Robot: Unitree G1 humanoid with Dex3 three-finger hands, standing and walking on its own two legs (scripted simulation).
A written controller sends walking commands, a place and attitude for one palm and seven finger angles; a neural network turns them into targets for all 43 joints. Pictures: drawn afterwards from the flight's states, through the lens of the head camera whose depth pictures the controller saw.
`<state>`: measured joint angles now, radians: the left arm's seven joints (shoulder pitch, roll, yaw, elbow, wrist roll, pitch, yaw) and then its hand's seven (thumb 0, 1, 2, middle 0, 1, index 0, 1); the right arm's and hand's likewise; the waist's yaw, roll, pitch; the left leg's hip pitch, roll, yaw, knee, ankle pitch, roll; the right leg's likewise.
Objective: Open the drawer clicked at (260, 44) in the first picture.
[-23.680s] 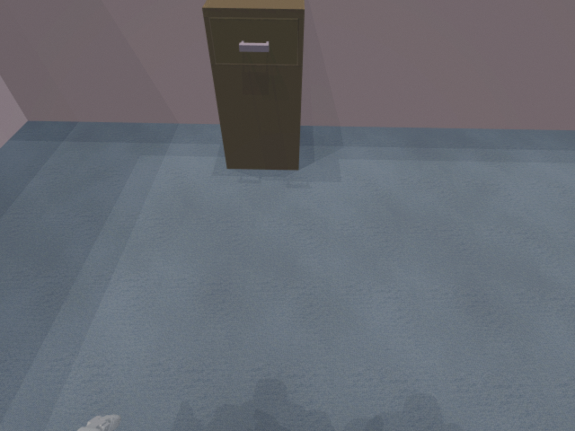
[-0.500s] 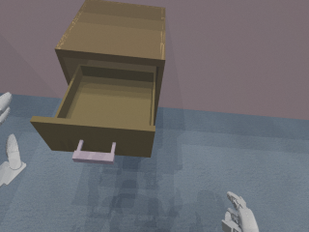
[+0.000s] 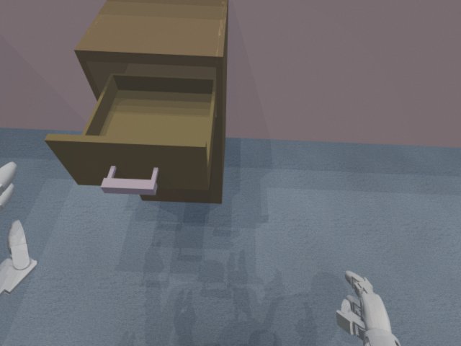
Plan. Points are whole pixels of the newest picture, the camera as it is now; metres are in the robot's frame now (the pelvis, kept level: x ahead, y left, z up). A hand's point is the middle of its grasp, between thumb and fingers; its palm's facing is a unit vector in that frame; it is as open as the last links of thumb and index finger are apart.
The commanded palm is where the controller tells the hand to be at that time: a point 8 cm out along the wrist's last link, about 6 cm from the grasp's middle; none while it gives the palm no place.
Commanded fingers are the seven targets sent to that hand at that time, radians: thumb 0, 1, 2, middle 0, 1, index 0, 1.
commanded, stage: stop stepping back and stand still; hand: left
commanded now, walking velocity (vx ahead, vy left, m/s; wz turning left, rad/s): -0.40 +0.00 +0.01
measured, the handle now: (132, 178) +0.47 +0.26 -0.09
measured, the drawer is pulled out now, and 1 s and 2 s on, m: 0.30 0.30 0.30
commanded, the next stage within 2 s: let the arm hang, fingers relaxed in 0.84 s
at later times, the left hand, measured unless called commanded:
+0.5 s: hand out of the picture +0.08 +0.22 +0.14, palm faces +0.41 -0.79 -0.45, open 7.4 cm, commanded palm +0.01 +0.25 +0.17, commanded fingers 0.00 0.90 0.90 -0.20 -0.30 -0.20 -0.30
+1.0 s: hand out of the picture +0.07 +0.22 +0.08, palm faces +0.32 -0.83 -0.46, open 7.4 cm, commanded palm none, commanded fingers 0.00 0.90 0.90 -0.20 -0.30 -0.20 -0.30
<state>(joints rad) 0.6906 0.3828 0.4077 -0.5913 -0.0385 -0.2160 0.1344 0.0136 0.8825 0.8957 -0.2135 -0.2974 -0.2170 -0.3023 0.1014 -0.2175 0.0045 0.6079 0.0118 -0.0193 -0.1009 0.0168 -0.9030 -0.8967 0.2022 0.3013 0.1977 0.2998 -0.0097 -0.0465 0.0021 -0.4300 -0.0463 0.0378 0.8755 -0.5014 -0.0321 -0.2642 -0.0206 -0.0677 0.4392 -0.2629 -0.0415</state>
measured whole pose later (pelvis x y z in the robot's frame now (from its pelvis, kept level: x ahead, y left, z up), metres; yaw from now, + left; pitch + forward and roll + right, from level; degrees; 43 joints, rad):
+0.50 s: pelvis -0.10 -0.03 +0.00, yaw +3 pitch +3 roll +3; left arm 0.64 0.34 0.34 -0.49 -0.03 -0.16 0.16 0.01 0.89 0.90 -0.21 -0.30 -0.21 -0.30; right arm 0.24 -0.24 0.00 0.64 0.01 -0.04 -0.07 0.02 -0.90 -0.90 0.21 0.30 0.20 0.30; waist -0.03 -0.03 -0.07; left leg -0.33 0.01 0.06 0.72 -0.41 0.04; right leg -0.33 -0.03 -0.11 0.44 -0.16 -0.07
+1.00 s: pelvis -0.11 -0.03 -0.02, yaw +5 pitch +2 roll +0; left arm 0.53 0.32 0.23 -0.29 0.02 -0.16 0.09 0.01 0.89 0.90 -0.20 -0.30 -0.21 -0.30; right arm 0.20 -0.24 0.00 0.67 -0.01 -0.09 0.00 0.01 -0.90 -0.90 0.20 0.30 0.20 0.30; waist -0.01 0.04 -0.04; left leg -0.31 0.02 0.01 0.58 -0.26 0.02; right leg -0.33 0.02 -0.13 0.56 -0.27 -0.06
